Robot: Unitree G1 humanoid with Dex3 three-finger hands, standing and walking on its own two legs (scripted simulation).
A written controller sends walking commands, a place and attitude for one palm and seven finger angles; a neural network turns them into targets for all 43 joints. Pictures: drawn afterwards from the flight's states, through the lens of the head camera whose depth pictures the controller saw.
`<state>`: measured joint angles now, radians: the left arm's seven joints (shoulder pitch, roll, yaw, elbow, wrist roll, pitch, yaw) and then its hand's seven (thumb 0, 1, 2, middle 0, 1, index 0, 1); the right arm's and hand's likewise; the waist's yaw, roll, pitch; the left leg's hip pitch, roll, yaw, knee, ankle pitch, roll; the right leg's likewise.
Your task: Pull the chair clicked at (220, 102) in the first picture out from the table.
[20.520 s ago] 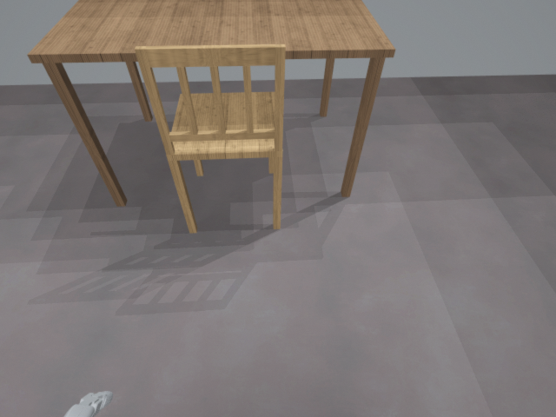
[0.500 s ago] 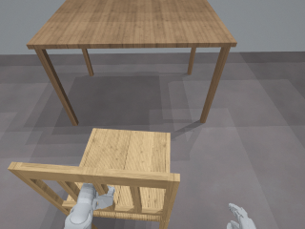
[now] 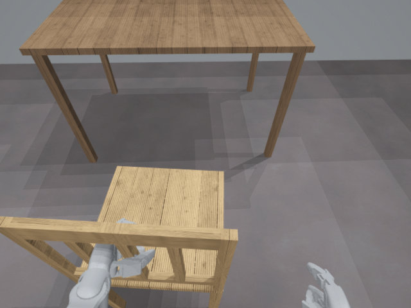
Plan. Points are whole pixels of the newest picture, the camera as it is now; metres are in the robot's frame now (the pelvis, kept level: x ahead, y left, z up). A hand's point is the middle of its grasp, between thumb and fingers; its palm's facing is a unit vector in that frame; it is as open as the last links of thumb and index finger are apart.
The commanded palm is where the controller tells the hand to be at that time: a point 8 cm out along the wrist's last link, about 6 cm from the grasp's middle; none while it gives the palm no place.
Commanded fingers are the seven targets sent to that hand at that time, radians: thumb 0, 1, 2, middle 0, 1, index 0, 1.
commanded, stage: open the thumb and straighten the fingers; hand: left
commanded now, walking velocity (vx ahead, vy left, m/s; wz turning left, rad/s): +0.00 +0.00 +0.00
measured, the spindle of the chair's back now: (135, 260) +0.24 +0.16 -0.10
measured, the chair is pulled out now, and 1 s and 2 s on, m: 0.65 0.65 0.65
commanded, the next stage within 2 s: draw the fingers out of the gap in 0.52 s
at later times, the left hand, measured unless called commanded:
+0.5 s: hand (136, 251) +0.24 +0.15 -0.05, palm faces +0.05 -0.98 -0.17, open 16.9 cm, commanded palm +0.22 +0.20 -0.03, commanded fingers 0.00 -0.55 0.20 0.00 0.00 0.00 0.00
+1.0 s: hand (131, 286) +0.18 +0.15 -0.05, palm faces +0.05 -0.98 -0.17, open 17.5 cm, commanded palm +0.15 +0.20 -0.03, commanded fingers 0.00 -0.55 0.20 0.00 0.00 0.00 0.00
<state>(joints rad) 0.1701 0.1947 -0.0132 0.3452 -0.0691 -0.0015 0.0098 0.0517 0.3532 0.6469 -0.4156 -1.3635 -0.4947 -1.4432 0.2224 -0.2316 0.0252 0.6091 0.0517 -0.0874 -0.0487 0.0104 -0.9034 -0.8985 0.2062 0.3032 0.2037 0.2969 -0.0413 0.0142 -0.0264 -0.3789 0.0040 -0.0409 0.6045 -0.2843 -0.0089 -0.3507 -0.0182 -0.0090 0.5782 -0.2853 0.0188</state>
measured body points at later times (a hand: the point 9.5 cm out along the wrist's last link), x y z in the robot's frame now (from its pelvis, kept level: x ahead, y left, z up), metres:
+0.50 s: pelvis +0.03 -0.01 -0.02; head +0.07 -0.03 +0.42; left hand +0.24 +0.20 -0.03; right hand +0.21 -0.25 -0.11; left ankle +0.02 +0.12 -0.73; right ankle +0.01 -0.13 -0.73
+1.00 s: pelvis +0.02 -0.01 -0.04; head +0.05 -0.02 +0.41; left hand +0.17 +0.20 -0.04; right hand +0.21 -0.24 -0.11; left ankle +0.02 +0.12 -0.73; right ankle +0.01 -0.13 -0.73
